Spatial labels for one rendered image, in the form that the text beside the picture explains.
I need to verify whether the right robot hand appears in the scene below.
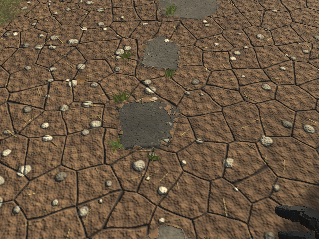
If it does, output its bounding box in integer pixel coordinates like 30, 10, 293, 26
274, 204, 319, 239

